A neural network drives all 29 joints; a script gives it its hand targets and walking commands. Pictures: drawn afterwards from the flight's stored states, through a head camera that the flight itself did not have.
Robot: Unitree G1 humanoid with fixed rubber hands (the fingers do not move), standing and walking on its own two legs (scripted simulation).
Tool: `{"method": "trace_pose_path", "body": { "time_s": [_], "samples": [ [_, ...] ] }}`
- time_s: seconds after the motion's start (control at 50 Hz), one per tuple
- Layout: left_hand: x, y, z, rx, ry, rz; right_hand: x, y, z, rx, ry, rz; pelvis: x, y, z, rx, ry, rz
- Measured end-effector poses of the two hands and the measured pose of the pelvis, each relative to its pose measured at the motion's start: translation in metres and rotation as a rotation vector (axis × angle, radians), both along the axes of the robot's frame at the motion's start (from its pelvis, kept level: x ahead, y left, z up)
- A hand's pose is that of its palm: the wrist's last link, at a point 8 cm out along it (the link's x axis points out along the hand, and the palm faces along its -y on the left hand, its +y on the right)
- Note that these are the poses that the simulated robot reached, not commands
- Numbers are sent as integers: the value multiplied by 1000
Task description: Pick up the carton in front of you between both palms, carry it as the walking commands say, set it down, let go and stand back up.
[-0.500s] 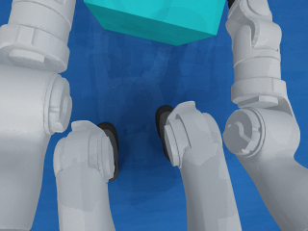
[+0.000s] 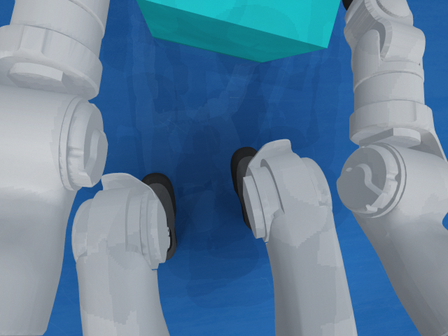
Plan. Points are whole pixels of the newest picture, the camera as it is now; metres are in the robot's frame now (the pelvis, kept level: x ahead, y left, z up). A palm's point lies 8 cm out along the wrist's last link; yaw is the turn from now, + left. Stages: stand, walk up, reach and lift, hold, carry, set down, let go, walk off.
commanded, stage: set down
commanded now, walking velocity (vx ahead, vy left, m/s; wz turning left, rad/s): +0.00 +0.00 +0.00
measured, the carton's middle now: out of the picture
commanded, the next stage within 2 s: let go in 1.66 s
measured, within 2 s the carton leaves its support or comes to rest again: neither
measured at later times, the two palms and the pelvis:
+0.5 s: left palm out of the picture +0.60 +0.08 -0.19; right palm out of the picture +0.50 -0.25 -0.18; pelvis +0.00 +0.00 +0.00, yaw -1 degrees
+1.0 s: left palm out of the picture +0.64 +0.08 -0.04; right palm out of the picture +0.52 -0.27 -0.05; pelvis +0.00 -0.01 +0.06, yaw -2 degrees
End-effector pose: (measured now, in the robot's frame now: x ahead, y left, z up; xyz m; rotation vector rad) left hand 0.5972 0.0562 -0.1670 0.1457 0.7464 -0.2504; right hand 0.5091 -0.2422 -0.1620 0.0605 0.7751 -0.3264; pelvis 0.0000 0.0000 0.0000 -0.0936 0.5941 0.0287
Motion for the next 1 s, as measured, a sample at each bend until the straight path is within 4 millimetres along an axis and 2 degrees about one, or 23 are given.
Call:
{"method": "trace_pose_path", "body": {
  "time_s": [0.34,0.4,0.48,0.56,0.64,0.74,0.84,1.0],
  "samples": [
    [2,2,-7,-17,-22,-26,-2,-1,-2,23,-11,7,0,3,-4,-10,-31,-4],
    [1,4,-12,-5,-25,-25,-6,1,-10,19,10,-5,0,2,-3,-11,-27,-7],
    [3,22,-20,54,-20,21,-11,-4,-19,-16,42,-47,3,-1,-1,-10,-16,-11],
    [16,42,-17,84,-38,60,-5,-18,-18,-41,21,-69,5,-5,-1,-6,-5,-17],
    [28,42,-5,78,-70,56,3,-30,-11,-46,-13,-75,6,-9,-2,3,5,-18],
    [35,26,17,57,-119,36,9,-34,8,-43,-64,-82,6,-14,2,15,23,-29],
    [38,17,54,69,-154,33,13,-33,49,-36,-125,-92,4,-15,18,27,39,-48],
    [38,26,123,70,-107,55,6,-32,111,-40,-109,-107,1,-12,64,39,114,-61]
  ]
}}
